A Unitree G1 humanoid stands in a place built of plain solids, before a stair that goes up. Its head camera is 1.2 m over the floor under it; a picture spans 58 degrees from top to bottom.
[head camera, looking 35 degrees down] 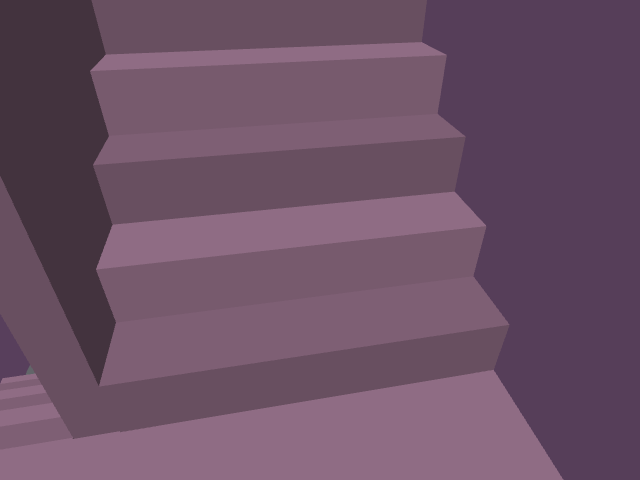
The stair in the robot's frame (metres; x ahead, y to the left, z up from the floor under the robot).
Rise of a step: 0.21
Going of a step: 0.24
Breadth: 1.25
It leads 11 degrees to the left of straight ahead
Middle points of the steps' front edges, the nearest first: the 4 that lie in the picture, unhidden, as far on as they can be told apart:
0.84 -0.02 0.22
1.07 0.02 0.43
1.31 0.07 0.64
1.54 0.11 0.85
